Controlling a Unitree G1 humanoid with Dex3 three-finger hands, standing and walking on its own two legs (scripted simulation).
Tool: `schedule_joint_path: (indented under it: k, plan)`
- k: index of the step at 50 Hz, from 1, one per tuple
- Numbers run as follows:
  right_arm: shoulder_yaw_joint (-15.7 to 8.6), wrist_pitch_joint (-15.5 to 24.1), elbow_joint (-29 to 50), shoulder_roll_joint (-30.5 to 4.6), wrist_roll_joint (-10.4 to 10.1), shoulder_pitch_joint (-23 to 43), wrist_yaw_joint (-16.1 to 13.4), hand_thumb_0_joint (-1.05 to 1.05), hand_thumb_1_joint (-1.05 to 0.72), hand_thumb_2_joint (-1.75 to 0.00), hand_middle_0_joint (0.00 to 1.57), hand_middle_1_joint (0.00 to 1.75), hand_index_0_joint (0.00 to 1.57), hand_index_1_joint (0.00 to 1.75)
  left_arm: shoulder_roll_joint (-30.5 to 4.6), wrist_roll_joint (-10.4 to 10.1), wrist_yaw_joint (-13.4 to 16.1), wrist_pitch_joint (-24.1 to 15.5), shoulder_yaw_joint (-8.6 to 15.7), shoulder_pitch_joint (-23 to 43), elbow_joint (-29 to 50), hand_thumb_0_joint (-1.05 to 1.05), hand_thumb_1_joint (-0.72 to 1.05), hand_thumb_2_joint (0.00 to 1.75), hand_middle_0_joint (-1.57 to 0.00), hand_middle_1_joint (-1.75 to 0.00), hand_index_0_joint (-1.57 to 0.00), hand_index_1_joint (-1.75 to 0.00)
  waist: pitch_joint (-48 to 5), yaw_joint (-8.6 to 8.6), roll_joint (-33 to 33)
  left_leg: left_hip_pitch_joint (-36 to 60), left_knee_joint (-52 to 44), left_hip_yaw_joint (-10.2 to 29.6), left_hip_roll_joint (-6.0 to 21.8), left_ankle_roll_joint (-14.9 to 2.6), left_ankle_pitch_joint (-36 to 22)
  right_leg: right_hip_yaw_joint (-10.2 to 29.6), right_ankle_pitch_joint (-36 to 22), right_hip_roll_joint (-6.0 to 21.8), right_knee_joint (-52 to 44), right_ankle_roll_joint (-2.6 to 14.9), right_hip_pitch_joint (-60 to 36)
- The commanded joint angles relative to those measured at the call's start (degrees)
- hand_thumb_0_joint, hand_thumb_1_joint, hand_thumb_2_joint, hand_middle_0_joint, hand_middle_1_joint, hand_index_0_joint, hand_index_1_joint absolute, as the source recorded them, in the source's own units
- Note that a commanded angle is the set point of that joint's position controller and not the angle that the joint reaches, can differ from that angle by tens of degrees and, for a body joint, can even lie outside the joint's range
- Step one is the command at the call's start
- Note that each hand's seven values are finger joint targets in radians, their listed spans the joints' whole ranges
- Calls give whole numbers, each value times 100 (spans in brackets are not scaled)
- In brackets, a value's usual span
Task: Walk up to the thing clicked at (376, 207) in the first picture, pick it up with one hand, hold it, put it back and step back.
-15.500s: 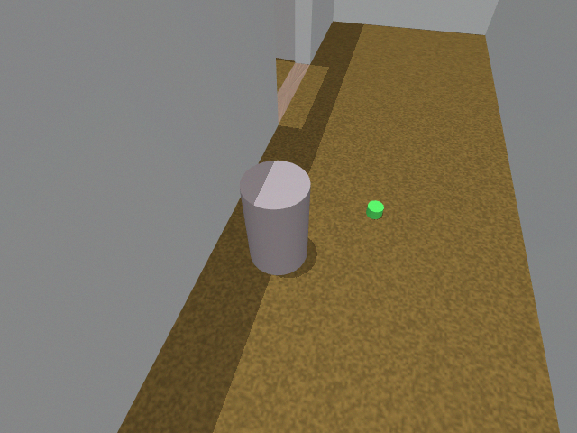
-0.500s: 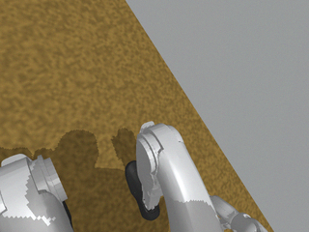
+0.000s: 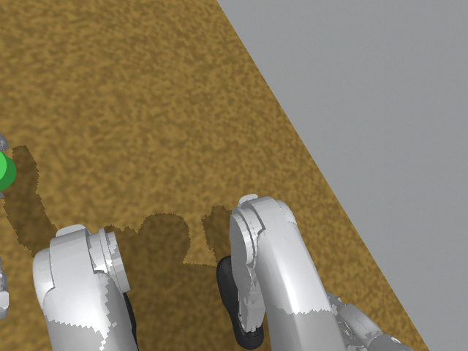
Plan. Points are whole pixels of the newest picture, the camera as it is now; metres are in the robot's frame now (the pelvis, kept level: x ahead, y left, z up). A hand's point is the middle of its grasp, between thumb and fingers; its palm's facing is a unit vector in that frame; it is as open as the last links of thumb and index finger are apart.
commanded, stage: settle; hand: left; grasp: from above
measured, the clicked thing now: out of the picture +0.42 +0.36 -0.22
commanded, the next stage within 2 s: lift in 0.38 s
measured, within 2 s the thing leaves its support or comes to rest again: neither
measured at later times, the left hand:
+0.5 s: hand out of the picture +0.40 +0.35 -0.13, palm faces -0.42 -0.13 -0.90, open 9.6 cm
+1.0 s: hand out of the picture +0.36 +0.35 -0.03, palm faces -0.43 -0.15 -0.89, open 9.6 cm
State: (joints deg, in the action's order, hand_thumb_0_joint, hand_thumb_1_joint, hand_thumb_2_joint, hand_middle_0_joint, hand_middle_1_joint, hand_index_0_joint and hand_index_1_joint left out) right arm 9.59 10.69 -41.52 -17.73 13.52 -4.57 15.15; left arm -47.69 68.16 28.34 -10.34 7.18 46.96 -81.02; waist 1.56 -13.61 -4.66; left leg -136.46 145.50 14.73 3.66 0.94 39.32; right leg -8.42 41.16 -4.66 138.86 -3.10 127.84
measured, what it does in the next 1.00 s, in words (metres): rises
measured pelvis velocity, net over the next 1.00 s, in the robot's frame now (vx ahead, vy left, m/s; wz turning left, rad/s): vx -0.02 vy -0.01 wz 0.12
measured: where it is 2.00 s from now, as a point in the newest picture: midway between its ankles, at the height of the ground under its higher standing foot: (187, 336)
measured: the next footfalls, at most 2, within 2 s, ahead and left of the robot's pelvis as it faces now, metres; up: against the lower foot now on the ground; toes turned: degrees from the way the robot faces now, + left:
none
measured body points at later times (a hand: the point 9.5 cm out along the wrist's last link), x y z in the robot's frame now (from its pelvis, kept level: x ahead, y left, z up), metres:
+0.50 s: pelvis -0.01 -0.01 +0.02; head +0.20 +0.08 +0.41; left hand +0.42 +0.36 -0.08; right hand +0.09 -0.27 -0.08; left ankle +0.07 +0.14 -0.27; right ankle +0.10 -0.12 -0.27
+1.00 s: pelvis -0.02 -0.01 +0.09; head +0.18 +0.07 +0.49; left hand +0.38 +0.36 +0.02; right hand +0.11 -0.27 -0.03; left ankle +0.07 +0.14 -0.27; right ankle +0.10 -0.12 -0.27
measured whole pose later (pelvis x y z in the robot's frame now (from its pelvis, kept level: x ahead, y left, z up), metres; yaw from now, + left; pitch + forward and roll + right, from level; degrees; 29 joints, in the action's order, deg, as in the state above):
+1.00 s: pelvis -0.02 -0.01 +0.09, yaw +7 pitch +33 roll -7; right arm -0.3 -0.5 -39.6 -15.7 3.5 -9.5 6.2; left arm -38.2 61.4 7.4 -8.2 2.6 38.3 -56.0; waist -7.4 -6.8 1.0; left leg -124.2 126.0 6.9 3.5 0.2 35.3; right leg -3.5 39.0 -1.8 123.8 -1.8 117.9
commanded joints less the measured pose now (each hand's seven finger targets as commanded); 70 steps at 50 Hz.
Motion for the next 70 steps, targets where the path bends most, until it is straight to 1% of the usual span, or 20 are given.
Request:
schedule_joint_path:
  k: [1, 2, 5, 10, 17, 24, 25, 29, 32, 39, 45, 47, 54, 56, 59, 62, 63, 67, 69, 70]
  plan:
    - [-641, -116, 53, -1538, -278, -1050, -123, 0, -90, -90, 20, 30, 20, 30, -1221, -162, -138, 101, -24, 1529, 909, 0, 69, 69, -99, -76, -103, -71, -3744, 80, 2455, 2903, -1565, -780, -20, -150, -1038, -352, -1447, -177, -1447, 470, -1629]
    - [-660, -173, 71, -1500, -300, -1071, -136, 0, -90, -90, 20, 30, 20, 30, -1069, -203, -233, 111, -104, 1580, 864, 0, 70, 67, -100, -75, -105, -71, -3681, 24, 2283, 2749, -1549, -785, -21, -178, -938, -289, -1329, -189, -1539, 468, -1650]
    - [-708, -284, 94, -1457, -431, -1061, -222, 0, -90, -90, 20, 30, 20, 30, -1182, -216, -452, 86, -82, 1649, 1090, 0, 67, 69, -98, -76, -102, -72, -3780, 172, 2199, 2849, -1674, -813, -59, -169, -912, -258, -1232, -144, -1543, 496, -1637]
    - [-761, -470, 154, -1381, -534, -1129, -335, 0, -90, -90, 20, 30, 20, 30, -1157, -213, -713, 7, -50, 1826, 1311, 0, 72, 74, -103, -77, -107, -73, -3893, 192, 2075, 2908, -1784, -879, -106, -183, -962, -179, -1236, -116, -1624, 503, -1743]
    - [-790, -653, 176, -1315, -543, -1228, -534, 0, -90, -90, 20, 30, 20, 30, -1332, -153, -870, -146, 89, 1872, 1456, 0, 77, 76, -105, -81, -110, -77, -4017, 228, 1906, 2924, -1785, -994, -135, -211, -999, -47, -1187, -79, -1833, 492, -1927]
    - [-826, -753, 175, -1265, -566, -1288, -696, 0, -90, -90, 20, 30, 20, 30, -1268, -130, -908, -173, 12, 2018, 1595, 0, 80, 81, -109, -79, -112, -76, -4024, 231, 2096, 3112, -2038, -1027, -163, -192, -791, -68, -984, -38, -1938, 515, -1794]
    - [-840, -768, 159, -1252, -587, -1293, -715, 0, -93, -91, 20, 30, 20, 30, -1312, -128, -917, -160, 41, 2060, 1633, 0, 80, 73, -112, -78, -116, -74, -4148, 286, 2079, 3205, -2102, -1013, -164, -180, -804, -64, -970, -45, -1922, 539, -1791]
    - [-943, -803, 166, -1232, -634, -1363, -769, 0, -91, -90, 20, 30, 20, 30, -1268, -217, -1012, -18, 62, 1827, 1667, 0, 68, 73, -101, -74, -104, -71, -4301, 407, 2249, 3452, -2305, -1075, -177, -164, -819, -39, -1004, -5, -2029, 552, -1847]
    - [-1055, -828, 198, -1252, -725, -1391, -806, 0, -91, -90, 20, 30, 20, 30, -1292, -334, -1182, 101, 89, 1850, 2077, 0, 68, 76, -102, -73, -104, -70, -4443, 501, 2270, 3705, -2528, -1093, -192, -185, -820, -84, -1099, 49, -2151, 531, -1828]
    - [-1253, -951, 230, -1102, -891, -1503, -879, 0, -91, -90, 20, 30, 20, 30, -1067, -492, -1615, 176, 46, 1431, 2760, 0, 65, 77, -100, -75, -102, -72, -4716, 619, 1998, 3962, -2764, -1218, -203, -234, -1123, 119, -1346, 78, -2539, 507, -2331]
    - [-1386, -1002, 363, -1034, -1008, -1501, -957, 0, -91, -90, 20, 30, 20, 30, -742, -673, -1857, 182, -93, 965, 3269, 0, 60, 80, -95, -78, -98, -76, -4591, 681, 1792, 4162, -3205, -1225, -218, -246, -909, 189, -1083, 96, -2977, 508, -2527]
    - [-1417, -1025, 437, -1030, -1052, -1437, -991, 0, -91, -90, 20, 30, 20, 30, -834, -727, -1884, 189, -21, 901, 3654, 0, 57, 79, -94, -77, -96, -74, -4638, 774, 1769, 4280, -3411, -1209, -224, -257, -726, 212, -865, 103, -3153, 517, -2622]
    - [-1469, -1083, 636, -932, -1207, -1264, -1153, 0, -91, -90, 20, 30, 20, 30, -388, -965, -2075, 381, -282, 444, 4424, 0, 51, 80, -88, -80, -90, -77, -4574, 797, 1697, 4869, -4148, -1110, -209, -238, -515, 284, -716, 113, -3730, 517, -3009]
    - [-1493, -1089, 687, -939, -1249, -1170, -1217, 0, -91, -90, 20, 30, 20, 30, -557, -1018, -2094, 469, -126, 227, 4647, 0, 51, 77, -86, -81, -90, -77, -4635, 928, 1701, 5163, -4437, -1052, -197, -224, -437, 297, -656, 116, -3882, 510, -3185]
    - [-1514, -1106, 736, -889, -1306, -1109, -1297, 0, -91, -90, 20, 30, 20, 30, -300, -1077, -2155, 595, -252, -11, 4966, 0, 51, 78, -86, -82, -89, -79, -4579, 878, 1635, 5485, -4738, -1069, -202, -223, -498, 356, -745, 128, -4213, 492, -3531]
    - [-1503, -1099, 767, -856, -1355, -1042, -1399, 0, -91, -90, 20, 30, 20, 30, -241, -1142, -2199, 699, -260, -227, 5339, 0, 49, 76, -85, -79, -88, -76, -4638, 942, 1656, 5983, -5161, -1016, -191, -214, -557, 369, -844, 146, -4482, 479, -3899]
    - [-1506, -1103, 762, -830, -1361, -1019, -1421, 0, -91, -90, 20, 30, 20, 30, -104, -1095, -2231, 750, -387, -346, 5301, 0, 50, 75, -85, -81, -89, -77, -4563, 935, 1666, 6113, -5243, -1061, -182, -206, -675, 393, -962, 142, -4605, 476, -4006]
    - [-1463, -1090, 791, -759, -1426, -950, -1532, 0, -91, -90, 20, 30, 20, 30, 20, -1196, -2222, 912, -380, -665, 5567, 0, 49, 73, -84, -79, -87, -76, -4343, 962, 1532, 6639, -5884, -1049, -190, -193, -635, 442, -935, 164, -5189, 458, -4627]
    - [-1447, -1071, 759, -713, -1444, -911, -1574, 0, -91, -90, 20, 30, 20, 30, 250, -1201, -2249, 983, -508, -837, 5548, 0, 49, 74, -84, -82, -88, -78, -4136, 913, 1518, 6898, -6150, -1041, -172, -183, -695, 458, -1017, 178, -5410, 446, -4826]
    - [-1451, -1060, 794, -713, -1471, -882, -1597, 0, -90, -90, 20, 30, 20, 30, 209, -1208, -2249, 1012, -482, -937, 5742, 0, 51, 75, -85, -81, -89, -78, -4254, 983, 1494, 7134, -6339, -1026, -177, -177, -688, 463, -1010, 166, -5564, 449, -5067]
